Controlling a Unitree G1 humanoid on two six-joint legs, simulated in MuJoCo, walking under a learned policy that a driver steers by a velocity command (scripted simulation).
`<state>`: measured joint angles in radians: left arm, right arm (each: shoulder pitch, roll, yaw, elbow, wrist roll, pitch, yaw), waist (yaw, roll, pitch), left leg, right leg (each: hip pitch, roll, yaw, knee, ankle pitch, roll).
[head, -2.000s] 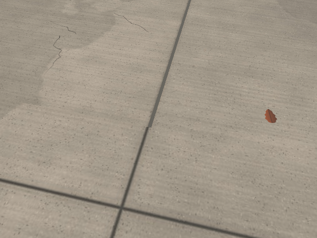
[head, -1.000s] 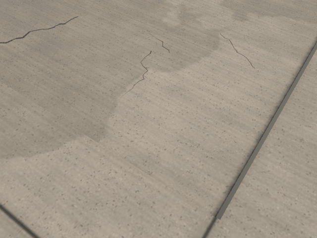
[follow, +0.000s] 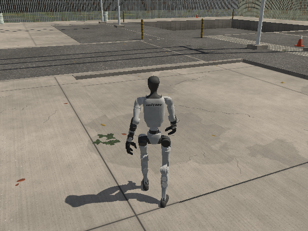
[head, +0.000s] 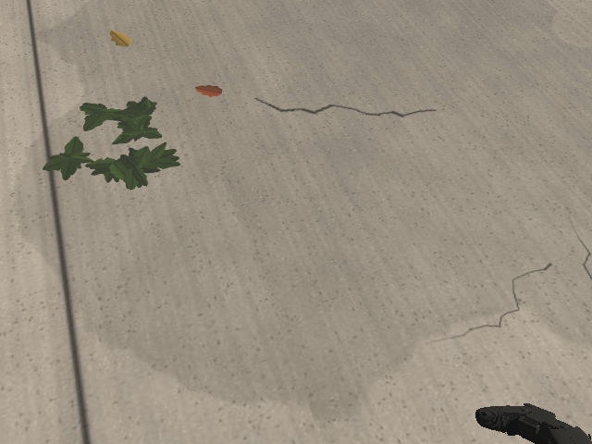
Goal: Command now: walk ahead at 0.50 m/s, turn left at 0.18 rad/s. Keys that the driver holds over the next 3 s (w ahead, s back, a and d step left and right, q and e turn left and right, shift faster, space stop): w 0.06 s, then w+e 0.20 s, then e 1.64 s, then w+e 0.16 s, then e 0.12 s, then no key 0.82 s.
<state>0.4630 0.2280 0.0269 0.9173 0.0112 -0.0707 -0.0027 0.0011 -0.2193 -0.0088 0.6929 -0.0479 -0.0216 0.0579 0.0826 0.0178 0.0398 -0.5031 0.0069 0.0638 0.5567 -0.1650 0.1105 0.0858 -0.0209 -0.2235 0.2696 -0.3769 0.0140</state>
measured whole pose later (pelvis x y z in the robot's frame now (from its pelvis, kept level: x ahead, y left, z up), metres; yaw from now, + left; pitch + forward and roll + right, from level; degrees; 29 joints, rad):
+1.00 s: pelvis +0.31 +0.06 -0.09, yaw -26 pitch +2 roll +1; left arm 0.32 0.26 0.08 0.73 0.03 0.04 0.01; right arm 0.12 -0.15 0.03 0.59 -0.02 0.04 -0.03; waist 0.05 -0.03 -0.04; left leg -0.60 -0.06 0.02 1.16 -0.67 0.08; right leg -0.38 0.08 0.22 0.36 -0.06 -0.01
